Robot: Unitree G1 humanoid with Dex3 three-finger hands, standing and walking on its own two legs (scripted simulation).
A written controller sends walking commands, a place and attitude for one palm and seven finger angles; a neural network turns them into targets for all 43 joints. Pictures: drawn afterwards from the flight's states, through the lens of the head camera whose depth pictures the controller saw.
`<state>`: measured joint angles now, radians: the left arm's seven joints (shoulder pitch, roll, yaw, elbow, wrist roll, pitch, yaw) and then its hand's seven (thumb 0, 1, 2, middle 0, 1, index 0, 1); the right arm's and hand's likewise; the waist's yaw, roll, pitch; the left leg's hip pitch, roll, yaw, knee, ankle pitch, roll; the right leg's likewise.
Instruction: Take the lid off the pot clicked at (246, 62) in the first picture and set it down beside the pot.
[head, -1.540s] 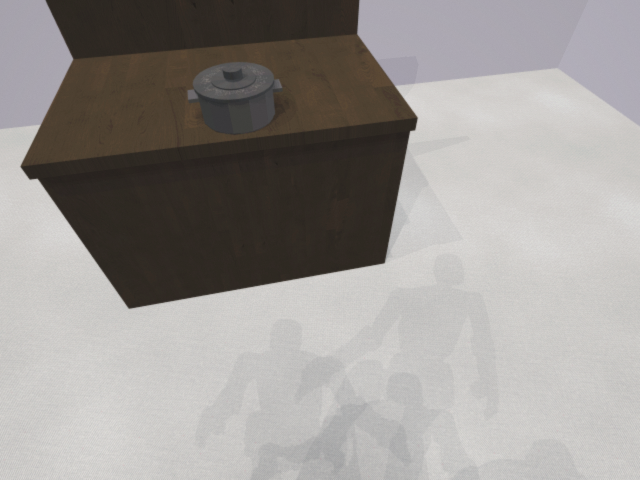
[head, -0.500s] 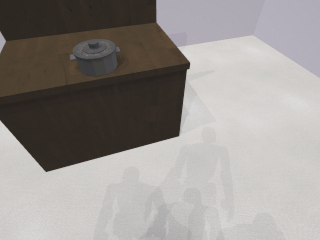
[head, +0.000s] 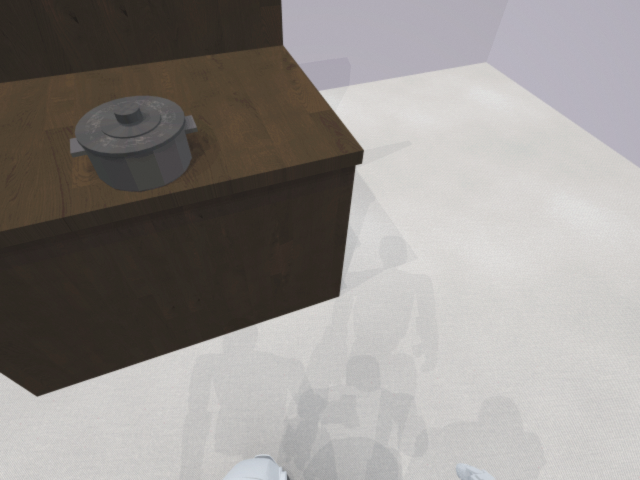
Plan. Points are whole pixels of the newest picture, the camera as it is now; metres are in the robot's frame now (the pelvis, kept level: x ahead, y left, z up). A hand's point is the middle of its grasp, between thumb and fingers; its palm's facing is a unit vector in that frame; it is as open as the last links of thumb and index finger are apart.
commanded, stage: turn to face it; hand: left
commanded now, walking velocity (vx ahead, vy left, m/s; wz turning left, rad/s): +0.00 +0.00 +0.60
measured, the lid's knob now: (127, 112) +0.71 +0.46 +0.05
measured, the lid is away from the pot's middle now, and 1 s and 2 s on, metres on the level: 0.00 0.00 0.00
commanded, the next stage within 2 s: take the last steps up to it in 0.68 s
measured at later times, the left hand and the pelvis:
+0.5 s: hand (192, 465) +0.16 +0.19 -0.14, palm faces +0.25 -0.93 -0.26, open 7.4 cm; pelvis +0.09 -0.02 +0.01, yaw +14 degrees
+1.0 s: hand out of the picture +0.03 +0.20 -0.16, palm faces +0.43 -0.87 -0.24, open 7.4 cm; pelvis +0.11 +0.01 +0.01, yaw +23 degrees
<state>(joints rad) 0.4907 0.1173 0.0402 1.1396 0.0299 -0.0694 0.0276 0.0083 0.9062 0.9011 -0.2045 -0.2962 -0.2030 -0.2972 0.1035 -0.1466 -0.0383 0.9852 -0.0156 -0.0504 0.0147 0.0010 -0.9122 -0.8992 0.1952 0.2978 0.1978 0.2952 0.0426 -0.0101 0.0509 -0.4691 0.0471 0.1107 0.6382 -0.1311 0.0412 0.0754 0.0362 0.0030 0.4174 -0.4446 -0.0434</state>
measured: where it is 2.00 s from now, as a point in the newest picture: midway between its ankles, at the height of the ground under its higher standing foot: (282, 441)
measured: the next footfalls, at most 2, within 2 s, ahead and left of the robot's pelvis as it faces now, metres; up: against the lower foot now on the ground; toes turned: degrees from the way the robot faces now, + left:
left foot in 0.02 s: +0.16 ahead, +0.11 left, +0.00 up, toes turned +5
right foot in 0.38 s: +0.19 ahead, -0.11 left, +0.00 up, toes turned +8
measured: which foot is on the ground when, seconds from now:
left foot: up 0.00-0.00, down 0.02-0.40, up 0.42-0.74, down 0.76-1.00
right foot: down 0.00-0.02, up 0.04-0.36, down 0.38-0.76, up 0.78-1.00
